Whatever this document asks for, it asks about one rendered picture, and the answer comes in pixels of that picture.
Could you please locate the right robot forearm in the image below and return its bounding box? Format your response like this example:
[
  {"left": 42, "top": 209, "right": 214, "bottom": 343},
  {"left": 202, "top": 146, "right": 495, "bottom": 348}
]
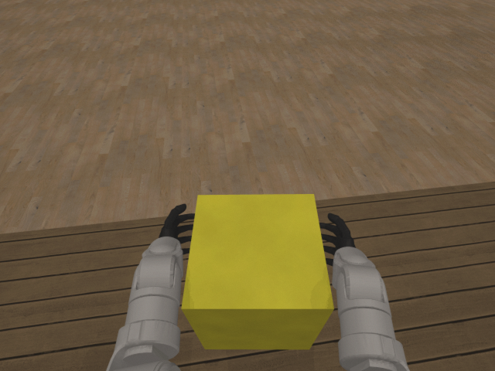
[{"left": 332, "top": 247, "right": 410, "bottom": 371}]

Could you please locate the left robot hand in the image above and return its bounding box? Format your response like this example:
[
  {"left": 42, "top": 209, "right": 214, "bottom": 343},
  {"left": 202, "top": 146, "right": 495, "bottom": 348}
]
[{"left": 159, "top": 204, "right": 195, "bottom": 254}]

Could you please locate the carton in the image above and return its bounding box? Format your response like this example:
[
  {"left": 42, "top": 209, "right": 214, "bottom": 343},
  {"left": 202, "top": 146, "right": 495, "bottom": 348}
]
[{"left": 181, "top": 194, "right": 334, "bottom": 349}]

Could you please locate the right robot hand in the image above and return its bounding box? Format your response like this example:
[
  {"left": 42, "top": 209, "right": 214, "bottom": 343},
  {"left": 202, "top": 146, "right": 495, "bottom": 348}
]
[{"left": 319, "top": 213, "right": 356, "bottom": 266}]

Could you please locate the left robot forearm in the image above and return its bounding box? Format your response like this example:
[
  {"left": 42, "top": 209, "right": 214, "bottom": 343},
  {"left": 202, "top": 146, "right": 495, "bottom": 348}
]
[{"left": 106, "top": 237, "right": 183, "bottom": 371}]

